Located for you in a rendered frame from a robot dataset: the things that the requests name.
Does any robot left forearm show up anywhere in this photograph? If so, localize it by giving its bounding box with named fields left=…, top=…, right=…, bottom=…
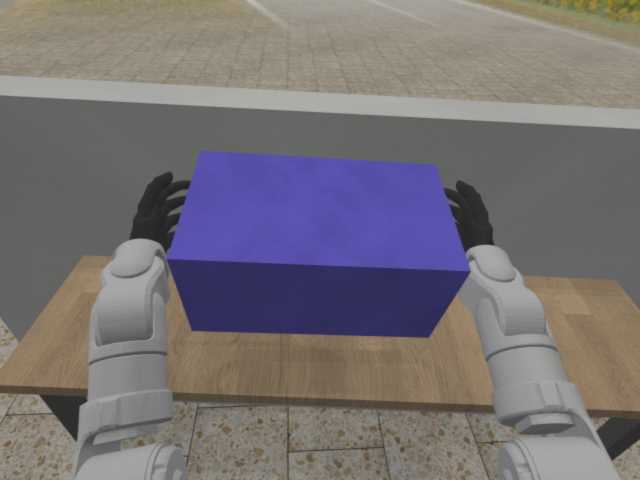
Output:
left=70, top=239, right=173, bottom=480

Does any right robot upper arm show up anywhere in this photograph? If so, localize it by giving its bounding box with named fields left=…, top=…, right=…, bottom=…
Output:
left=498, top=436, right=618, bottom=480

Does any right robot hand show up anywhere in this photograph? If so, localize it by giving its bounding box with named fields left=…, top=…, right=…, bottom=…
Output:
left=444, top=180, right=494, bottom=253

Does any left robot hand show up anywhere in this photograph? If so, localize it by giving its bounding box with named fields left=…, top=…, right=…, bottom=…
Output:
left=129, top=172, right=191, bottom=253

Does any left robot upper arm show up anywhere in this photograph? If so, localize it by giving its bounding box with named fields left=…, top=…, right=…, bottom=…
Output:
left=74, top=442, right=188, bottom=480

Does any carton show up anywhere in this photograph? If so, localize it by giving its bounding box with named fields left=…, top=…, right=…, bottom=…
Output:
left=167, top=151, right=471, bottom=338

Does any robot right forearm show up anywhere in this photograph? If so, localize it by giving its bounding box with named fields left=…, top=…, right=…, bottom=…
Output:
left=458, top=245, right=621, bottom=480

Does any table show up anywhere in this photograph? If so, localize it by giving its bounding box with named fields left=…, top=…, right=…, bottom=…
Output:
left=0, top=255, right=640, bottom=461

